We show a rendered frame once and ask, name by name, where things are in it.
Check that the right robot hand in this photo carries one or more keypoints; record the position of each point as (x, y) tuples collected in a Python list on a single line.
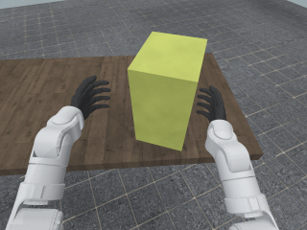
[(216, 107)]

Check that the left robot forearm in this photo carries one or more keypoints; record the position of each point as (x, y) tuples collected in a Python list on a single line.
[(48, 161)]

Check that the carton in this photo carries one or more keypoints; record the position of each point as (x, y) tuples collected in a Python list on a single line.
[(163, 80)]

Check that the table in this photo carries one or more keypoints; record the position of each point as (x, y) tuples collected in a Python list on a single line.
[(33, 90)]

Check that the left robot hand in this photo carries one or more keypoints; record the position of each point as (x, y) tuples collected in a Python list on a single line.
[(83, 98)]

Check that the right robot forearm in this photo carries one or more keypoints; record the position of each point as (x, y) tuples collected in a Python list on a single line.
[(242, 193)]

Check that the robot right upper arm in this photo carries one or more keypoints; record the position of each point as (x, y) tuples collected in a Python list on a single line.
[(258, 224)]

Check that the robot left upper arm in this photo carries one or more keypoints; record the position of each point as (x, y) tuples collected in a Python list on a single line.
[(38, 219)]

